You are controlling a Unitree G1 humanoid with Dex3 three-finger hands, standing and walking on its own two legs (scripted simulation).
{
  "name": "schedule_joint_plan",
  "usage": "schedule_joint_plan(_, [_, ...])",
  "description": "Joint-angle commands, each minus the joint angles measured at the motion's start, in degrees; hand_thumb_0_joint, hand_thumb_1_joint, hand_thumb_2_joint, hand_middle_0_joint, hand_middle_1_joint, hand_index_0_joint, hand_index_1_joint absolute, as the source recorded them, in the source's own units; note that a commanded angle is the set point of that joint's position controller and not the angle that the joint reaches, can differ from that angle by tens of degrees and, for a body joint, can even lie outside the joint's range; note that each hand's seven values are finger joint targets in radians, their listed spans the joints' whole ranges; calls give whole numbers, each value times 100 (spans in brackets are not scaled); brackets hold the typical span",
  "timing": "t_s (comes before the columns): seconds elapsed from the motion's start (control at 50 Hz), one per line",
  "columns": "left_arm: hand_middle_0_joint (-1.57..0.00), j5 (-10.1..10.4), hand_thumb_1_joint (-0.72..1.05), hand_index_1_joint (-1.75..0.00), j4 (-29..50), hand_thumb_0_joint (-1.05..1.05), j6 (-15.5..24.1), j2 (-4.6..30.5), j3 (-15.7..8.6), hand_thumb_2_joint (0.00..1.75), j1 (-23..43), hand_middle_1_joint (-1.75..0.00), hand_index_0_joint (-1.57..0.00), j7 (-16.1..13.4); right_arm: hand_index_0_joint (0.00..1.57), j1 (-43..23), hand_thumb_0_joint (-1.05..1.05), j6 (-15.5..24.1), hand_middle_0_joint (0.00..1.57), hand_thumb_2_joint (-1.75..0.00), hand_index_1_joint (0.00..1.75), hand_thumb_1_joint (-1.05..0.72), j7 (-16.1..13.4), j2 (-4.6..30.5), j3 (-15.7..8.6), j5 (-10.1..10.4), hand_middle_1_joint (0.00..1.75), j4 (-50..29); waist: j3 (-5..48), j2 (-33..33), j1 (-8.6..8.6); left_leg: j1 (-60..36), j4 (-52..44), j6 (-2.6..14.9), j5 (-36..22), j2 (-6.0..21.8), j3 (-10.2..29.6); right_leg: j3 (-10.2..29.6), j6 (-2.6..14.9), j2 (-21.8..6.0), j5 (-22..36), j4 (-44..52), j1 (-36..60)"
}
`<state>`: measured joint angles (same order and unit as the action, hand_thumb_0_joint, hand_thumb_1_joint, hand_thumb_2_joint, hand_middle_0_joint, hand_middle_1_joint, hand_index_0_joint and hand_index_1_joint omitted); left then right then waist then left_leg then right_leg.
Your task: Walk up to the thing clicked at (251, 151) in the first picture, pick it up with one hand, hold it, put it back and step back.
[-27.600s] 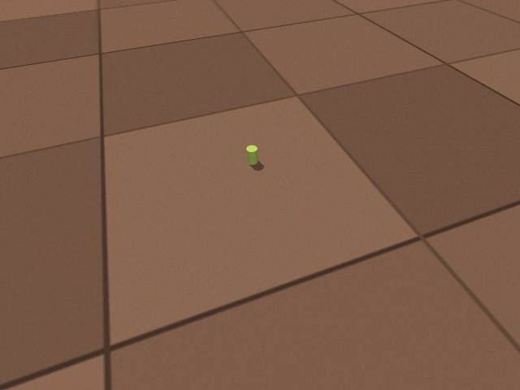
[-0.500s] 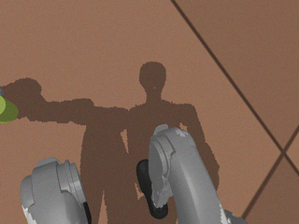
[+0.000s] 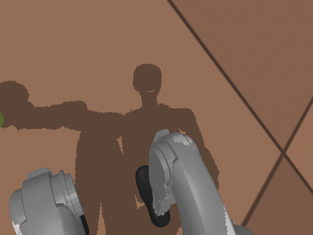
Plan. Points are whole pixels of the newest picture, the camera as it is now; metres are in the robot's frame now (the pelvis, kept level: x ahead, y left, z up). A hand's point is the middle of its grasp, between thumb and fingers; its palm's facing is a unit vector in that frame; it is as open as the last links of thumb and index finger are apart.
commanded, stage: open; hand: left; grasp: from above
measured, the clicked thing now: out of the picture +0.47 +0.31 -0.25
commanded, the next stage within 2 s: withdraw in 0.64 s
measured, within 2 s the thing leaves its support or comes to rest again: neither
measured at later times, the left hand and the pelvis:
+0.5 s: hand out of the picture +0.45 +0.32 -0.22, palm faces -0.44 -0.15 -0.88, open 13.6 cm; pelvis +0.00 +0.00 +0.00, yaw +0 degrees
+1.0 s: hand out of the picture +0.47 +0.33 -0.19, palm faces -0.35 -0.11 -0.93, open 14.0 cm; pelvis +0.00 +0.00 +0.01, yaw +0 degrees
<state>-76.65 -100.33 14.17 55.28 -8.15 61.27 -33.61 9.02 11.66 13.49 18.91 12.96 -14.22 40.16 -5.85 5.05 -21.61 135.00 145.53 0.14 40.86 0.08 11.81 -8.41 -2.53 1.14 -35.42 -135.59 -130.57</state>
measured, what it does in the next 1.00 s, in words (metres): stands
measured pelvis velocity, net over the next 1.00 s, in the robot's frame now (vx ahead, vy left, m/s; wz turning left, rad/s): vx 0.00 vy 0.00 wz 0.01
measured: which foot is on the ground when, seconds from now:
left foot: down 0.00-1.00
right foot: down 0.00-1.00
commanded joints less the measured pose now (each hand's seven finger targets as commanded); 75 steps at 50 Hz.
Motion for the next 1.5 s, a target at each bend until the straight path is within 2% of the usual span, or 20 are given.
schedule_joint_plan(0.0, [-33,80,-22,-85,864,0,-42,1279,-75,83,1550,-85,-33,-236,20,1083,0,71,20,-90,30,-90,-1,1797,-539,-5,30,52,3611,-2813,-172,-2865,-1602,42,-1130,71,-486,-590,380,259,1146,1039,1938])
schedule_joint_plan(0.18, [-19,198,-41,-95,1074,0,-218,1100,-62,95,1413,-94,-18,-193,20,1031,0,79,20,-90,30,-90,61,1833,-609,-12,30,7,3615,-2902,-139,-2792,-1595,42,-1208,39,-560,-568,406,245,1207,1094,1958])
schedule_joint_plan(0.24, [-15,212,-45,-97,1089,0,-257,1365,-321,98,1150,-96,-14,-140,20,1202,0,29,20,-90,30,-90,51,1833,-627,-3,30,117,3898,-2933,-51,-2963,-1625,30,-1453,48,-530,-578,408,258,1369,1064,2145])
schedule_joint_plan(0.34, [-9,320,-53,-105,1112,0,-192,1005,-29,106,1377,-104,-8,24,20,1096,0,-14,20,-90,30,-90,47,1818,-662,50,30,53,3599,-2723,-190,-2579,-1554,87,-1072,46,-563,-524,422,276,1105,1156,2061])
schedule_joint_plan(0.56, [-9,195,-48,-111,1145,0,-34,1164,-90,110,1253,-111,-9,-16,20,1107,0,-45,20,-90,30,-89,12,1773,-628,77,30,55,3764,-2858,-74,-2929,-1618,31,-1240,61,-531,-555,422,273,1189,1104,2092])
schedule_joint_plan(0.7, [-9,129,-47,-113,1101,0,-72,1237,-141,111,1397,-113,-9,-96,20,1121,0,-10,20,-90,30,-89,29,1830,-617,56,30,26,3530,-2764,-198,-2757,-1543,63,-1160,50,-572,-545,404,258,1137,1148,1988])
schedule_joint_plan(0.88, [-7,288,-56,-103,2128,0,-243,1302,-293,101,1413,-103,-6,-49,20,1120,0,-26,20,-91,30,-91,32,1783,-793,117,30,-38,4526,-3390,157,-3387,-1746,-8,-1527,45,-569,-520,448,222,1383,1090,2128])
schedule_joint_plan(0.92, [-6,325,-57,-103,2228,0,-352,976,-103,101,1280,-103,-6,81,20,1088,0,-34,20,-91,30,-91,88,1688,-873,174,30,-27,4509,-3481,179,-3428,-1799,-29,-1508,40,-616,-476,467,214,1386,1044,1979])
schedule_joint_plan(0.98, [-7,430,-57,-102,2833,0,-548,1220,-409,102,1071,-102,-6,300,20,1252,0,-152,20,-91,30,-91,78,1750,-1137,333,30,11,4789,-3440,497,-3463,-1984,-8,-1564,-11,-728,-345,509,154,1366,1216,2015])
schedule_joint_plan(1.02, [-7,665,-59,-103,2904,0,-721,349,111,104,552,-101,-5,577,20,1132,0,-276,20,-91,30,-92,96,1536,-1207,511,30,57,4903,-3462,700,-3565,-2240,-11,-1445,-30,-776,-253,550,154,1255,1341,1981])
schedule_joint_plan(1.06, [-7,739,-58,-103,3826,0,-810,740,-33,103,1081,-102,-6,822,20,1328,0,-423,20,-91,30,-92,60,1532,-1349,646,30,39,5519,-3426,755,-3863,-2371,30,-1622,-25,-811,-151,528,170,1420,1504,2289])
schedule_joint_plan(1.08, [-7,790,-58,-102,3692,0,-898,538,85,103,860,-101,-6,980,20,1329,0,-521,20,-91,30,-92,34,1486,-1410,721,30,25,5562,-3226,787,-3779,-2442,63,-1614,-50,-886,-87,522,163,1453,1623,2467])
schedule_joint_plan(1.2, [-8,1160,-57,-103,3660,0,-959,-420,663,104,685,-101,-6,1959,20,1369,0,-899,20,-91,30,-92,-232,1217,-1533,936,30,-79,4565,-1777,617,-3088,-2772,201,-1133,-109,-953,96,515,144,971,2322,2723])
schedule_joint_plan(1.24, [-10,1197,-56,-102,3475,0,-881,150,228,103,521,-100,-8,2152,20,1390,0,-989,20,-91,30,-92,-384,1339,-1602,953,30,-156,4265,-1383,669,-2796,-2837,238,-917,-130,-974,166,505,112,717,2506,2873])
schedule_joint_plan(1.26, [-11,1214,-55,-101,3503,0,-815,-491,719,103,645,-99,-9,2312,20,1271,0,-1005,20,-91,30,-92,-445,1218,-1527,976,30,-287,4131,-1248,625,-2787,-2858,222,-867,-160,-989,186,532,94,598,2622,2747])
schedule_joint_plan(1.28, [-10,1203,-55,-102,3453,0,-728,-516,721,103,622,-100,-8,2414,20,1165,0,-1017,20,-91,30,-91,-498,1167,-1502,974,30,-380,4016,-1229,581,-2767,-2920,211,-742,-157,-970,186,536,92,441,2630,2711])
schedule_joint_plan(1.3, [-11,1195,-54,-101,3468,0,-654,-88,501,102,663,-99,-9,2457,20,1208,0,-1049,20,-91,30,-92,-581,1234,-1521,992,30,-332,3937,-1131,652,-2774,-2928,225,-642,-149,-980,218,524,81,325,2687,2713])
schedule_joint_plan(1.36, [-11,1126,-54,-101,3521,0,-364,-299,722,102,924,-99,-9,2517,20,1142,0,-1054,20,-91,30,-91,-687,1111,-1402,964,30,-348,4024,-1252,641,-2857,-2904,204,-737,-165,-1042,251,507,61,414,2671,2744])
schedule_joint_plan(1.44, [-9,958,-55,-102,3330,0,-52,-62,691,103,1211,-101,-8,2242,20,1102,0,-1032,20,-91,30,-91,-761,1107,-1318,952,30,-266,4104,-1700,716,-3135,-3039,156,-523,-144,-957,219,497,47,284,2483,2399])
schedule_joint_plan(1.48, [-9,795,-56,-103,3161,0,42,-237,831,104,1513,-101,-7,2037,20,1097,0,-1022,20,-91,30,-91,-769,1101,-1273,901,30,-233,4077,-1818,572,-3167,-2991,146,-437,-136,-923,167,503,70,243,2376,2194])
